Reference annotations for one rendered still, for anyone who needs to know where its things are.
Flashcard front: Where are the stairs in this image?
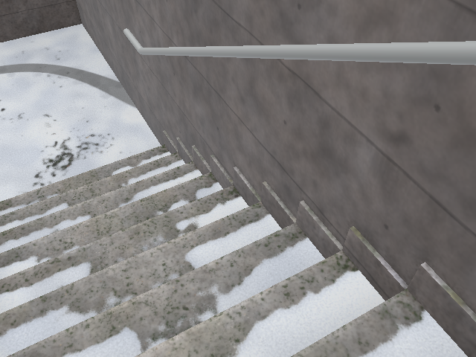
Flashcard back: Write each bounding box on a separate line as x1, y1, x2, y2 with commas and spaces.
0, 144, 468, 357

